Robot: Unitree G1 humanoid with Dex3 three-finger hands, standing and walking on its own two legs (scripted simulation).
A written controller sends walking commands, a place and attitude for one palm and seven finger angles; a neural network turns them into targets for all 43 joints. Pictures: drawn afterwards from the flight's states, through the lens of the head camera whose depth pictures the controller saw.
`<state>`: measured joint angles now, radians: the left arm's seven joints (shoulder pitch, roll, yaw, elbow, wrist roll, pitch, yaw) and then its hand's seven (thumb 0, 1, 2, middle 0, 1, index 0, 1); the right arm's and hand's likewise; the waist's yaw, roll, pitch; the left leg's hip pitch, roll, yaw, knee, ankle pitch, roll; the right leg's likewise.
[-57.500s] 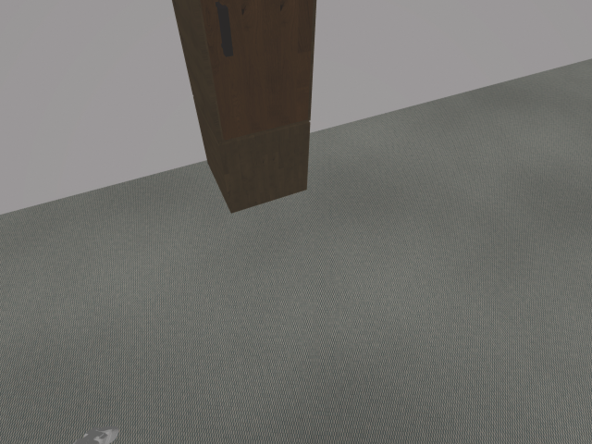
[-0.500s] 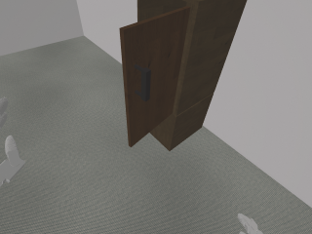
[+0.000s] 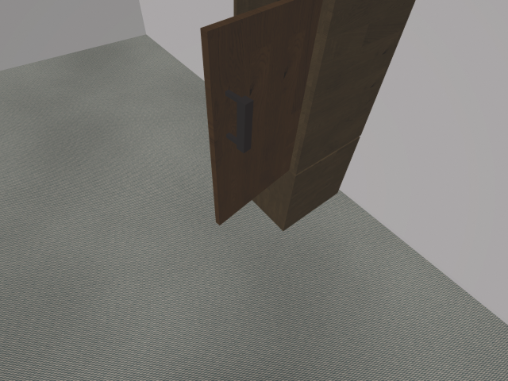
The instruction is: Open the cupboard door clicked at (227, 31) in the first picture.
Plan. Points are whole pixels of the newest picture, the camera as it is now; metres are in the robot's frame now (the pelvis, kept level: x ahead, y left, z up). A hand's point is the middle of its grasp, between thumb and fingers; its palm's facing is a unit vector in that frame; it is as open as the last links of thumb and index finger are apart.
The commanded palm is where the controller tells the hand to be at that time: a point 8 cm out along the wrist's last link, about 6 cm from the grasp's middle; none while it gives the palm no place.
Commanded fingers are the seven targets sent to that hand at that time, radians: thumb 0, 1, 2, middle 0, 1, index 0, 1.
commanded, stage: let the arm hang, fingers relaxed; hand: left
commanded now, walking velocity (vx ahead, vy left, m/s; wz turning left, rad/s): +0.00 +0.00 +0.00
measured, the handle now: (237, 121) +0.62 +0.07 +0.05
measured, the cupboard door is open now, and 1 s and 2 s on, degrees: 98 98 98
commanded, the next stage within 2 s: look to check the result in 0.74 s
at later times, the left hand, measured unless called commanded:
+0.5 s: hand out of the picture +0.02 +0.19 -0.17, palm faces +0.01 -0.97 -0.23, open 7.3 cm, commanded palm none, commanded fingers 0.00 0.90 0.90 -0.20 -0.30 -0.20 -0.30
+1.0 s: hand out of the picture +0.05 +0.20 -0.16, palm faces -0.02 -0.96 -0.27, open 7.3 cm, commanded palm none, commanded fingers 0.00 0.90 0.90 -0.20 -0.30 -0.20 -0.30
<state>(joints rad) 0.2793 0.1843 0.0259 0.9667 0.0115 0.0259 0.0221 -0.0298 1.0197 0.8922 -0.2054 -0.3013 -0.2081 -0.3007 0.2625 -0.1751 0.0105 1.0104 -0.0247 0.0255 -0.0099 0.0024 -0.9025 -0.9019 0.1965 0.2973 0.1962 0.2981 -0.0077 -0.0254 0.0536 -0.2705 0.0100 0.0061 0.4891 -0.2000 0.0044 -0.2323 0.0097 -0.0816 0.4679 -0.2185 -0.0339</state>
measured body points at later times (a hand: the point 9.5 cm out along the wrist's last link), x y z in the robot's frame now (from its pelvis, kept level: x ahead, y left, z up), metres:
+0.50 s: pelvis +0.00 +0.01 +0.00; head +0.01 -0.01 +0.45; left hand +0.02 +0.24 -0.15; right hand -0.01 -0.21 -0.16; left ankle +0.04 +0.12 -0.74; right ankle +0.02 -0.10 -0.74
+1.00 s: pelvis +0.02 +0.00 +0.01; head +0.05 -0.01 +0.46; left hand +0.05 +0.25 -0.14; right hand +0.03 -0.24 -0.16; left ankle +0.04 +0.12 -0.74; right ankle +0.02 -0.10 -0.74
